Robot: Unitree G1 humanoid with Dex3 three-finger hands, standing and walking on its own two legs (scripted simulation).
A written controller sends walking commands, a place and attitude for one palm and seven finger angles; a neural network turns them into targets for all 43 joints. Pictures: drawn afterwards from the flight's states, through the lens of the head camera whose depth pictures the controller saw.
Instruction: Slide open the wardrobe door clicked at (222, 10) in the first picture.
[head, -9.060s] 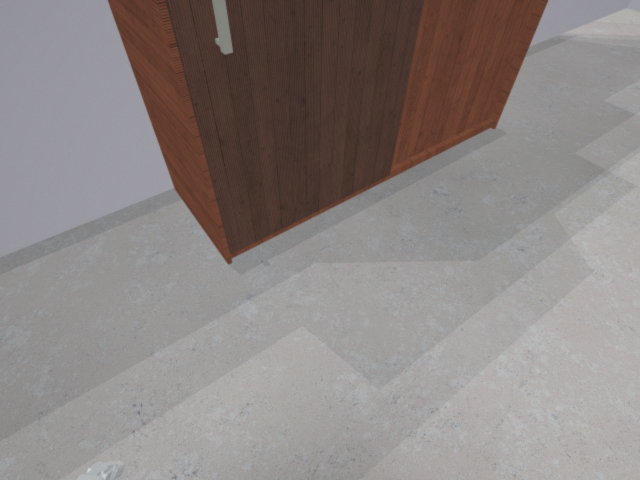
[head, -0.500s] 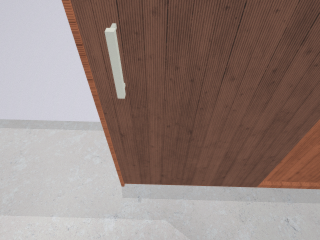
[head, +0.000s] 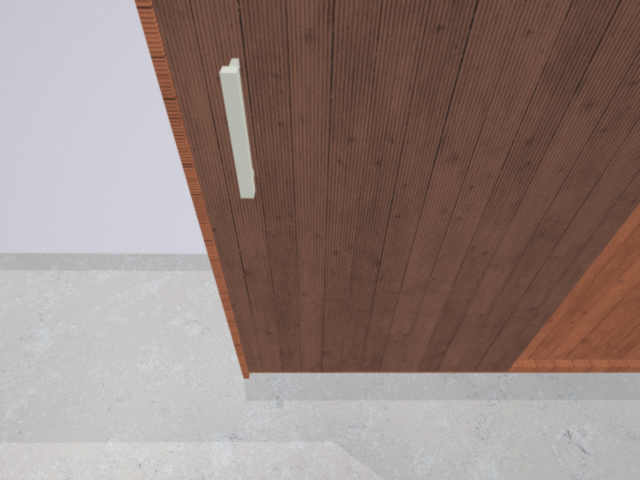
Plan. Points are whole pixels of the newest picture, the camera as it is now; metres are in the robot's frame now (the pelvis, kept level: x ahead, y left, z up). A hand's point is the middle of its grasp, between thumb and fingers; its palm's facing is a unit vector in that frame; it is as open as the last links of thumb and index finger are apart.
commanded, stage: come to a stop and stand still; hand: left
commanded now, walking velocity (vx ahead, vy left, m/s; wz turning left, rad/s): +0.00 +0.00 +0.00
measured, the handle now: (241, 132) +0.57 +0.16 +0.16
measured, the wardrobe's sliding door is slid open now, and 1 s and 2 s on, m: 0.00 0.00 0.00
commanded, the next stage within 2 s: look again from close up in 0.44 s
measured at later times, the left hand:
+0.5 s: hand out of the picture +0.05 +0.20 -0.15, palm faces -0.01 -0.95 -0.31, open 7.3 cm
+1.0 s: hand out of the picture +0.06 +0.20 -0.15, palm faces +0.00 -0.95 -0.32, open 7.3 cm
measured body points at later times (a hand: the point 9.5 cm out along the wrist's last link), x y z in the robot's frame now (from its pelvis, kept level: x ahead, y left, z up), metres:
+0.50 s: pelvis -0.01 -0.03 +0.01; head -0.01 -0.04 +0.46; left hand +0.05 +0.25 -0.13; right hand +0.04 -0.31 -0.14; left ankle +0.00 +0.09 -0.74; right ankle +0.05 -0.17 -0.74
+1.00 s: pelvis +0.00 -0.04 +0.01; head +0.00 -0.04 +0.46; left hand +0.06 +0.25 -0.13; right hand +0.05 -0.32 -0.13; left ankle +0.00 +0.09 -0.74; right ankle +0.05 -0.17 -0.74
